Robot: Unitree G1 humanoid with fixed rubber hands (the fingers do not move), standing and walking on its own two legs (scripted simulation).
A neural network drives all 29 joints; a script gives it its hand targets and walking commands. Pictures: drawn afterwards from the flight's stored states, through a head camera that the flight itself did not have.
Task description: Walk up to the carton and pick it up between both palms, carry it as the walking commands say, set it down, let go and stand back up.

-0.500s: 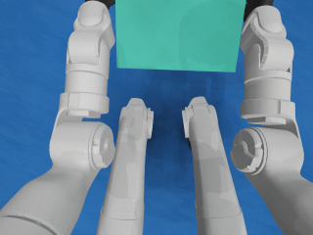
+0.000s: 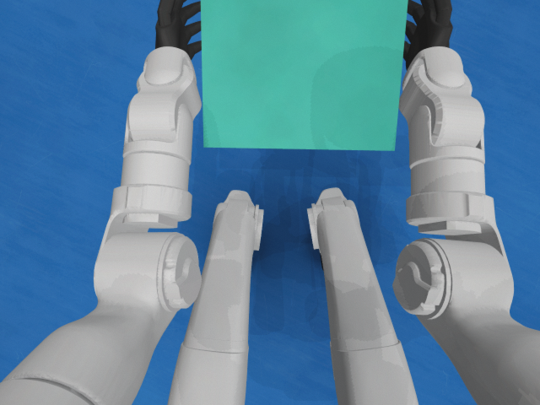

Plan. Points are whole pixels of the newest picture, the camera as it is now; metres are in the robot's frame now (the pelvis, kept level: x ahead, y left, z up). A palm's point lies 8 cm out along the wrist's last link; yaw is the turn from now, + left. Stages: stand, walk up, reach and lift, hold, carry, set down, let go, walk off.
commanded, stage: reach and lift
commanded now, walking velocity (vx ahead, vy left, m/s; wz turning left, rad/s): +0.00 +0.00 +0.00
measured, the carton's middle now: (295, 68) +0.50 -0.02 -0.13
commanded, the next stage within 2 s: none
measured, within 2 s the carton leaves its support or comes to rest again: neither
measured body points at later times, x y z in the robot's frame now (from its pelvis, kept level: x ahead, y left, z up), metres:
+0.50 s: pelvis +0.07 +0.01 +0.08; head +0.21 +0.01 +0.51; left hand +0.50 +0.13 +0.05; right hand +0.49 -0.16 +0.05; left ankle +0.15 +0.12 -0.54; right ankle +0.16 -0.14 -0.54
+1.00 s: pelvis +0.13 +0.00 +0.15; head +0.24 +0.00 +0.59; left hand +0.49 +0.13 +0.10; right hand +0.48 -0.16 +0.11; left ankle +0.15 +0.12 -0.54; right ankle +0.16 -0.14 -0.54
